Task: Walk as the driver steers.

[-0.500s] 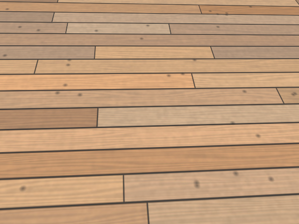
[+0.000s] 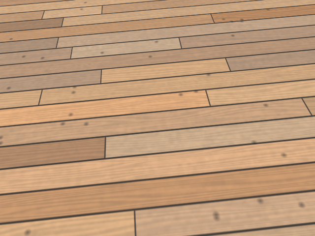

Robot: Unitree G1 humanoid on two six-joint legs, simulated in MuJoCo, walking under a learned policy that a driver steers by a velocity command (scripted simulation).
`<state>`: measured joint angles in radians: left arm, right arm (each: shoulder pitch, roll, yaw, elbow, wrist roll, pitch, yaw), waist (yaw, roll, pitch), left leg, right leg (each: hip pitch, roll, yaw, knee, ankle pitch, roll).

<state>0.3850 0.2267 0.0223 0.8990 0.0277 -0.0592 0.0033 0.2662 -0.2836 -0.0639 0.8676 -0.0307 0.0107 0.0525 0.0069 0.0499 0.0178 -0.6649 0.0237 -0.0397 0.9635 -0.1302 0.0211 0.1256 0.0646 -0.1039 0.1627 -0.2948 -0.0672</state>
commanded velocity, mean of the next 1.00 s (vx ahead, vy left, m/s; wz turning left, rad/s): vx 0.48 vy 0.00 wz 0.40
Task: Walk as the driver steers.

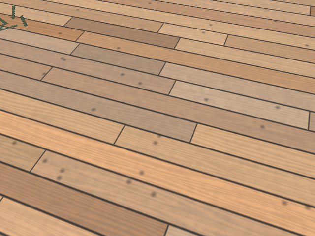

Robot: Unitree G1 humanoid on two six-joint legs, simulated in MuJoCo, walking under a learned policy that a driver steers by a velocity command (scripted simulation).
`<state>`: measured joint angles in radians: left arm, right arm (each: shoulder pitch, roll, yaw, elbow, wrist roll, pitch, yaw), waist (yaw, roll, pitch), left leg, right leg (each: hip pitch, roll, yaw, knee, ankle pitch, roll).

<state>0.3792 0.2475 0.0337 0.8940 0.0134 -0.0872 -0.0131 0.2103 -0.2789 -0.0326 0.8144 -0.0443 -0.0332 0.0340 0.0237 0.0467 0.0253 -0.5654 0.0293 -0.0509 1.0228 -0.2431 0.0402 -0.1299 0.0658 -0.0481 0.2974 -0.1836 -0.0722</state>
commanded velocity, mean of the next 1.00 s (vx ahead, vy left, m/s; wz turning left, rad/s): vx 0.28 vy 0.00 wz -0.12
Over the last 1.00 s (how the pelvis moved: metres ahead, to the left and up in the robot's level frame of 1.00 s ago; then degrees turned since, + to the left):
0.56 0.10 0.01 25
